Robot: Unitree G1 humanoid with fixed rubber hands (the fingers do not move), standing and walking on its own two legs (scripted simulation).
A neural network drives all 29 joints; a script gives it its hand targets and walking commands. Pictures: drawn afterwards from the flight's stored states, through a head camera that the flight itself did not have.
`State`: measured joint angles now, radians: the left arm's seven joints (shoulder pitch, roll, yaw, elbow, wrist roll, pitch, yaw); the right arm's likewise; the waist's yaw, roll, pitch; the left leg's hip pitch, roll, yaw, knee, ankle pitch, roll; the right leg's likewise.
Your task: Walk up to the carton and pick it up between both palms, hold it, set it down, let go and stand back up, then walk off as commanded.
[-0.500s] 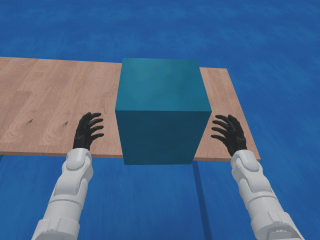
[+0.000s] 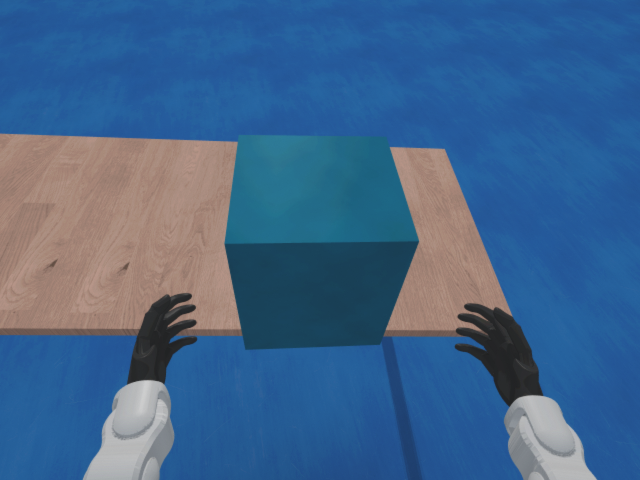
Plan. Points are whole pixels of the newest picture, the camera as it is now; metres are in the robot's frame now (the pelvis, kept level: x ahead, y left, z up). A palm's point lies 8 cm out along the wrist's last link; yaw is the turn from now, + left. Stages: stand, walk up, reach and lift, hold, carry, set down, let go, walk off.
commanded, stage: set down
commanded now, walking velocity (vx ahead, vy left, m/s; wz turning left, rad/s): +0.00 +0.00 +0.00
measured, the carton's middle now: (313, 246) +0.42 +0.04 +0.04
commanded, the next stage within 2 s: none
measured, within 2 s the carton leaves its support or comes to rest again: neither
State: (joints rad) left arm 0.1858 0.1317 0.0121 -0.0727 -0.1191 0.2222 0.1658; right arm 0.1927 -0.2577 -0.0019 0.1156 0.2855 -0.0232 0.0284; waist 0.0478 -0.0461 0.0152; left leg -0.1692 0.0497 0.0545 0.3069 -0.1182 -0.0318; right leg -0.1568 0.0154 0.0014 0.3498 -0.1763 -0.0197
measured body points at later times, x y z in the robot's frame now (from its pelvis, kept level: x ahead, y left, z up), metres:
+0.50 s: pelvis +0.02 +0.00 +0.00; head +0.01 +0.01 +0.45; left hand +0.20 +0.22 +0.02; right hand +0.21 -0.21 +0.03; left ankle +0.03 +0.14 -0.75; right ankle +0.01 -0.11 -0.75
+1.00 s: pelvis +0.02 +0.02 +0.00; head +0.01 +0.03 +0.45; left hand +0.19 +0.24 -0.02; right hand +0.21 -0.19 -0.01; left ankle +0.03 +0.14 -0.75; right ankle +0.01 -0.11 -0.75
